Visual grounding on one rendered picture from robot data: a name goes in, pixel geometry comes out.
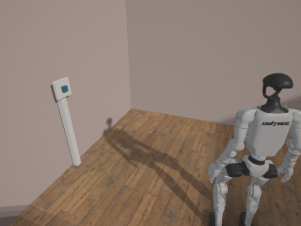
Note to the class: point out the left robot foot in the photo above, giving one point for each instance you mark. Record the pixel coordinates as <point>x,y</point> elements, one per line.
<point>212,218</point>

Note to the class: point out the robot left forearm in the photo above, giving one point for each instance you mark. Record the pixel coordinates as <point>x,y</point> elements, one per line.
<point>226,156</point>

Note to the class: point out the right robot hand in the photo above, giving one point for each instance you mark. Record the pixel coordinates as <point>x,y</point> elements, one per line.
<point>288,171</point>

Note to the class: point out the robot right forearm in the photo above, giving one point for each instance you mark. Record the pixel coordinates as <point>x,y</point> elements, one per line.
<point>291,158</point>

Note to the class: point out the left robot shin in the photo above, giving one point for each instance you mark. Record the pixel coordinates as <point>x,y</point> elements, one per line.
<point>219,204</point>

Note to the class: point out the right robot upper arm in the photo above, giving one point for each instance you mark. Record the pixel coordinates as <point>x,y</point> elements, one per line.
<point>294,143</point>

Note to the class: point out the left robot hand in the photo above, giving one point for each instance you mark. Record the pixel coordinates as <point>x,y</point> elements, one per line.
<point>213,172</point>

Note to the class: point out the panel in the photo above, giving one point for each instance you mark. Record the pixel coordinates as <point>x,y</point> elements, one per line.
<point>66,117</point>

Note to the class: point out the button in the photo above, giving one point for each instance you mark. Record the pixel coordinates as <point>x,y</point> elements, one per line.
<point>64,88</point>

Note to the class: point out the left robot upper arm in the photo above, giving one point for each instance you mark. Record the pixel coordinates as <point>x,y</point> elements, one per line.
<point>243,118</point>

